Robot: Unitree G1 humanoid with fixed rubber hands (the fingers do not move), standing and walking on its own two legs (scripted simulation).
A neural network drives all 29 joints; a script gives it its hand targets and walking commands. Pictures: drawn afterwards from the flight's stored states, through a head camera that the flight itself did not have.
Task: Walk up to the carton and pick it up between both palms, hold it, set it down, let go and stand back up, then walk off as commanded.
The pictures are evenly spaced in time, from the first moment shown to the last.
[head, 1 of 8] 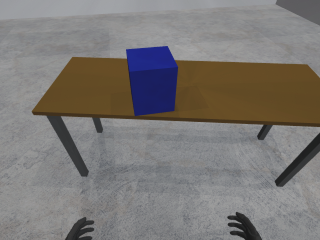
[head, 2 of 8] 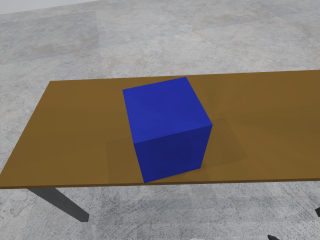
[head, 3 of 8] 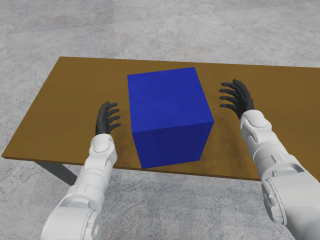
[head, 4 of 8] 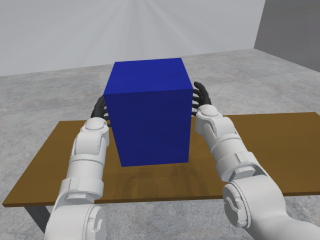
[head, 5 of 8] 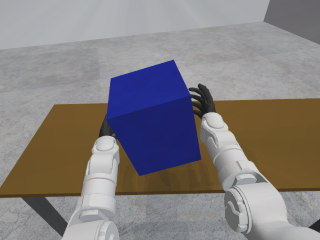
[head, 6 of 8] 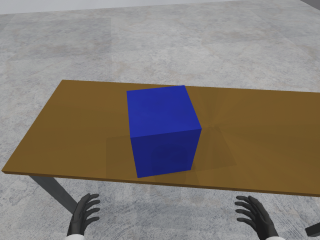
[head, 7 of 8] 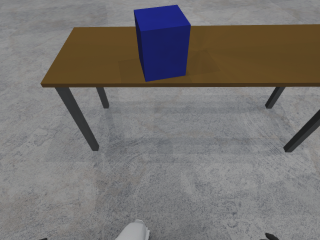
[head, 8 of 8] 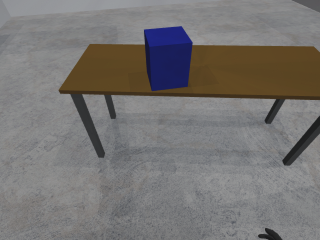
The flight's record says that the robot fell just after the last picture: no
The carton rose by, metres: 0.22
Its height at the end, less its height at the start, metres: +0.00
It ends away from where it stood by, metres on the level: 0.01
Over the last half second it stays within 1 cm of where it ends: yes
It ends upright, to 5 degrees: yes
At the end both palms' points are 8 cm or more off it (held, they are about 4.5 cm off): yes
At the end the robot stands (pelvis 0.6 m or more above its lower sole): yes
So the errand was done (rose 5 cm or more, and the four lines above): yes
